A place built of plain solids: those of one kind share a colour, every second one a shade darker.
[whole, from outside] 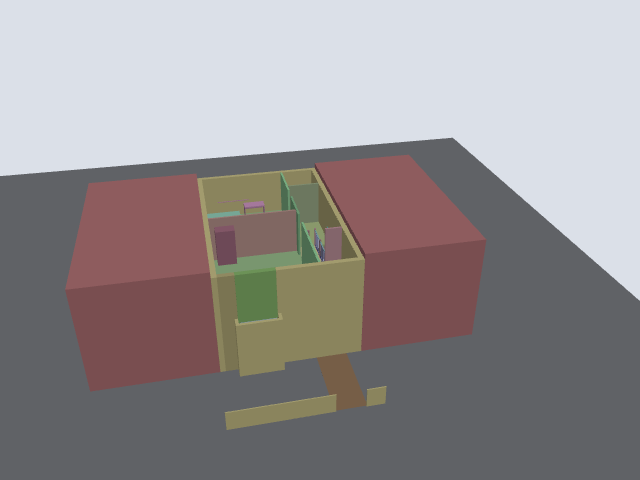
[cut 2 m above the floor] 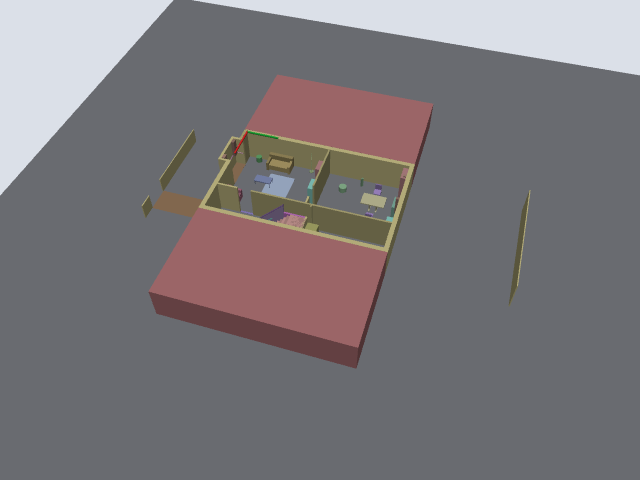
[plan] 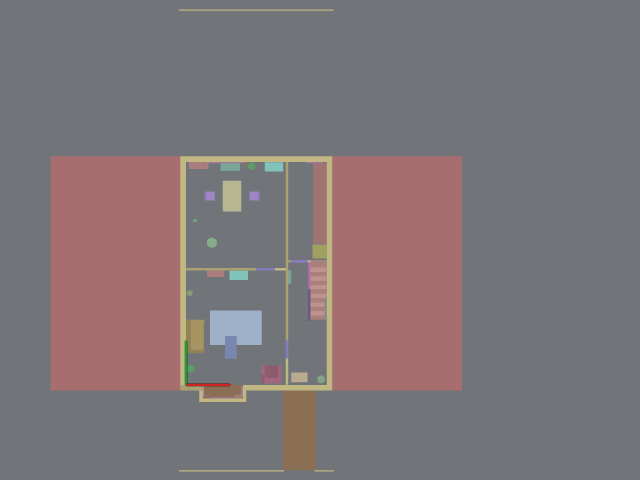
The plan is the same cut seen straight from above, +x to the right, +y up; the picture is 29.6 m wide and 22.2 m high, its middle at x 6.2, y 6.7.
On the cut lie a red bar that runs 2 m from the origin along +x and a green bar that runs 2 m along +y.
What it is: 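A mid-terrace two-storey house, 6.5 m wide inside and 10.3 m deep; a hall 1.77 m wide with a straight stair of 14 risers of 208 mm on goings of 201 mm; a front room and a back room; a bay window at the front; upstairs three bedrooms and a bathroom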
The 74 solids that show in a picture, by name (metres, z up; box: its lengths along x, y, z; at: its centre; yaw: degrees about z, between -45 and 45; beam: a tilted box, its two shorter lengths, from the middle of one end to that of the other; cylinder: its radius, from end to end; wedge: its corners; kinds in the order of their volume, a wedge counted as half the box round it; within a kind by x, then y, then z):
{
 "neighbour_house_1": {"box": [6.0, 10.84, 5.75], "at": [-3.27, 5.15, 2.83]},
 "neighbour_house_2": {"box": [6.0, 10.84, 5.75], "at": [9.77, 5.15, 2.83]},
 "wall_1": {"box": [0.27, 10.84, 5.45], "at": [-0.13, 5.15, 2.68]},
 "wall_2": {"box": [1.04, 0.27, 5.45], "at": [0.25, -0.13, 2.68]},
 "wall_3": {"box": [0.16, 0.79, 3.07], "at": [0.69, -0.39, 1.49]},
 "wall_4": {"box": [3.23, 0.11, 2.82], "at": [1.62, 5.35, 1.36]},
 "wall_5": {"box": [2.18, 0.16, 3.07], "at": [1.7, -0.71, 1.49]},
 "wall_6": {"box": [4.87, 0.06, 1.05], "at": [2.11, -3.98, 0.47]},
 "wall_7": {"box": [0.16, 0.79, 3.07], "at": [2.71, -0.39, 1.49]},
 "wall_8": {"box": [7.04, 0.27, 5.45], "at": [3.25, 10.44, 2.68]},
 "wall_9": {"box": [7.16, 0.06, 1.85], "at": [3.25, 17.33, 0.88]},
 "wall_10": {"box": [0.11, 1.22, 2.82], "at": [4.67, 0.61, 1.36]},
 "wall_11": {"box": [0.11, 8.26, 2.82], "at": [4.67, 6.18, 1.36]},
 "wall_12": {"box": [4.14, 0.27, 5.45], "at": [4.7, -0.13, 2.68]},
 "wall_13": {"box": [0.13, 0.11, 2.82], "at": [4.79, 5.71, 1.36]},
 "wall_14": {"box": [0.89, 0.06, 1.05], "at": [6.39, -3.98, 0.47]},
 "wall_15": {"box": [0.27, 10.84, 5.45], "at": [6.64, 5.15, 2.68]},
 "tread_1": {"box": [0.75, 2.65, 0.23], "at": [6.13, 4.33, 0.09]},
 "tread_2": {"box": [0.75, 2.44, 0.44], "at": [6.13, 4.43, 0.2]},
 "tread_3": {"box": [0.75, 2.24, 0.64], "at": [6.13, 4.53, 0.3]},
 "tread_4": {"box": [0.75, 2.04, 0.85], "at": [6.13, 4.63, 0.41]},
 "tread_5": {"box": [0.75, 1.84, 1.06], "at": [6.13, 4.74, 0.51]},
 "tread_6": {"box": [0.75, 1.64, 1.27], "at": [6.13, 4.84, 0.61]},
 "tread_7": {"box": [0.75, 1.44, 1.48], "at": [6.13, 4.94, 0.72]},
 "tread_8": {"box": [0.75, 1.24, 1.68], "at": [6.13, 5.04, 0.82]},
 "tread_9": {"box": [0.75, 1.04, 1.89], "at": [6.13, 5.14, 0.93]},
 "tread_10": {"box": [0.75, 0.84, 2.1], "at": [6.13, 5.24, 1.03]},
 "tread_11": {"box": [0.75, 0.64, 2.31], "at": [6.13, 5.34, 1.13]},
 "tread_12": {"box": [0.75, 0.44, 2.52], "at": [6.13, 5.44, 1.24]},
 "tread_13": {"box": [0.75, 0.34, 2.72], "at": [6.13, 5.59, 1.34]},
 "upper_floor_rooms_1": {"box": [4.74, 10.32, 0.14], "at": [2.36, 5.15, 2.84]},
 "ground_1": {"box": [1.86, 0.64, 0.5], "at": [1.7, -0.31, -0.25]},
 "ground_2": {"box": [1.52, 3.68, 0.5], "at": [5.24, -2.11, -0.25]},
 "landing_wall_1": {"box": [0.11, 3.94, 2.63], "at": [4.67, 1.97, 4.09]},
 "landing_wall_2": {"box": [0.11, 2.19, 2.63], "at": [4.67, 5.92, 4.09]},
 "landing_wall_3": {"box": [0.11, 2.48, 2.63], "at": [4.67, 9.07, 4.09]},
 "bedrooms_wall_1": {"box": [4.62, 0.11, 2.63], "at": [2.31, 5.35, 4.09]},
 "front_wall_over_bay_1": {"box": [1.86, 0.27, 2.63], "at": [1.7, -0.13, 4.09]},
 "wardrobe_bed_1": {"box": [1.0, 0.6, 2.05], "at": [0.78, 4.99, 3.89]},
 "bed_1": {"box": [2.0, 1.22, 0.5], "at": [1.0, 9.28, 3.11]},
 "upper_floor_back_1": {"box": [1.78, 4.69, 0.14], "at": [5.62, 7.97, 2.84]},
 "shelf_1": {"box": [0.9, 0.32, 1.97], "at": [0.59, 10.15, 0.94]},
 "shelf_2": {"box": [0.8, 0.3, 1.93], "at": [1.37, 5.14, 0.92]},
 "slotfit_storage_1": {"box": [0.86, 0.42, 1.34], "at": [2.44, 5.06, 0.62]},
 "slotfit_storage_2": {"box": [0.86, 0.42, 1.34], "at": [4.07, 10.08, 0.62]},
 "sofa_1": {"box": [0.24, 1.56, 0.83], "at": [0.12, 2.24, 0.36]},
 "sofa_2": {"box": [0.86, 0.16, 0.65], "at": [0.43, 1.54, 0.28]},
 "sofa_3": {"box": [0.86, 0.16, 0.65], "at": [0.43, 2.94, 0.28]},
 "sofa_4": {"box": [0.65, 1.24, 0.37], "at": [0.51, 2.24, 0.24]},
 "fridge_freezer_1": {"box": [0.65, 0.65, 1.85], "at": [6.18, 6.17, 0.88]},
 "bath_wall_1": {"box": [1.77, 0.11, 2.63], "at": [5.62, 8.35, 4.09]},
 "dresser_1": {"box": [0.9, 0.42, 0.92], "at": [2.05, 10.1, 0.41]},
 "dresser_2": {"box": [0.14, 0.63, 0.84], "at": [4.8, 4.99, 0.37]},
 "stair_bulkhead_1": {"box": [0.11, 1.24, 2.82], "at": [5.7, 5.04, 1.36]},
 "slotfit_front_seat_1": {"box": [0.68, 0.25, 0.98], "at": [3.96, 0.19, 0.44]},
 "slotfit_front_seat_2": {"box": [0.62, 0.58, 0.48], "at": [3.96, 0.6, 0.19]},
 "box_wall_1": {"box": [0.86, 0.11, 2.63], "at": [6.08, 2.99, 4.09]},
 "laid_rug_front_room_1": {"box": [2.4, 1.6, 0.06], "at": [2.31, 2.64, -0.02]},
 "flight_guard_panel_1": {"wedge": [[5.65, 2.96, -0.05], [5.65, 2.96, 1.05], [5.65, 4.42, -0.05], [5.65, 4.42, 2.56], [5.75, 2.96, -0.05], [5.75, 2.96, 1.05], [5.75, 4.42, -0.05], [5.75, 4.42, 2.56]]},
 "flight_guard_cap_1": {"wedge": [[5.65, 2.96, 1.05], [5.65, 2.96, 1.1], [5.65, 4.42, 2.56], [5.65, 4.42, 2.61], [5.75, 2.96, 1.05], [5.75, 2.96, 1.1], [5.75, 4.42, 2.56], [5.75, 4.42, 2.61]]},
 "worktop_1": {"box": [0.62, 3.74, 0.04], "at": [6.2, 8.39, 0.88]},
 "meeting_table_1": {"box": [0.86, 1.42, 0.07], "at": [2.13, 8.73, 0.7]},
 "curtains_curtains_1": {"box": [0.33, 0.19, 1.41], "at": [0.99, -0.54, 1.57]},
 "plant_pot_1": {"cylinder": 0.18, "from": [0.23, 0.74, 0.0], "to": [0.23, 0.74, 0.38]},
 "plant_pot_2": {"cylinder": 0.18, "from": [3.04, 10.11, 0.0], "to": [3.04, 10.11, 0.38]},
 "clutter_clutter_back_1": {"cylinder": 0.23, "from": [1.2, 6.58, -0.05], "to": [1.2, 6.58, 0.36]},
 "basket_1": {"cylinder": 0.19, "from": [6.25, 0.26, -0.05], "to": [6.25, 0.26, 0.58]},
 "desk_1": {"box": [1.2, 0.6, 0.07], "at": [2.91, 10.01, 3.61]},
 "coffee_table_1": {"box": [0.54, 1.05, 0.07], "at": [2.08, 1.73, 0.36]},
 "laid_doormat_1": {"box": [0.75, 0.45, 0.06], "at": [5.24, 0.35, -0.02]},
 "threshold_1": {"box": [0.89, 0.12, 0.07], "at": [3.67, 5.35, -0.01]},
 "threshold_2": {"box": [0.77, 0.12, 0.07], "at": [5.24, 5.71, -0.01]},
 "side_chair_1": {"box": [0.42, 0.42, 0.04], "at": [1.12, 8.73, 0.43]},
 "side_chair_2": {"box": [0.42, 0.42, 0.04], "at": [3.14, 8.73, 0.43]}
}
